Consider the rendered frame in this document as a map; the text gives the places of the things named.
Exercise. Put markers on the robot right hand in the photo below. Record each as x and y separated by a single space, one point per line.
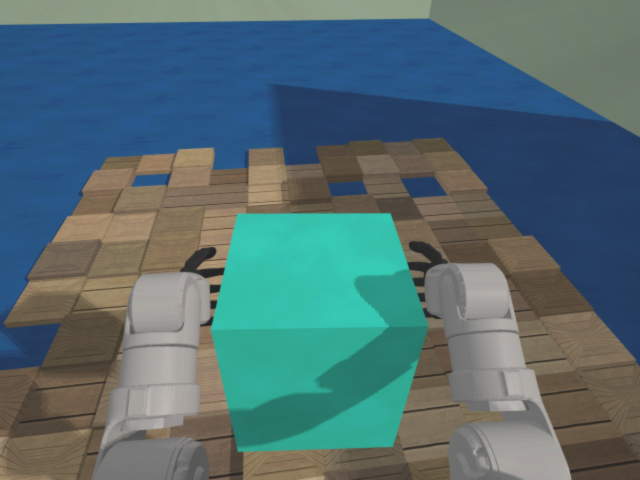
434 256

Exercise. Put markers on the robot right forearm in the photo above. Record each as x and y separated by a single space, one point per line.
488 366

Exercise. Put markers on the carton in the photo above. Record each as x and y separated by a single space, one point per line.
318 330

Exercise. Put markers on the left robot upper arm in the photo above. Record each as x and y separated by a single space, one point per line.
180 458

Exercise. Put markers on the robot left hand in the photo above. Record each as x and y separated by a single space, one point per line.
194 262

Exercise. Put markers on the right robot upper arm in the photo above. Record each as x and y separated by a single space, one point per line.
505 450

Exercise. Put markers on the robot left forearm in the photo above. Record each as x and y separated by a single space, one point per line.
157 384

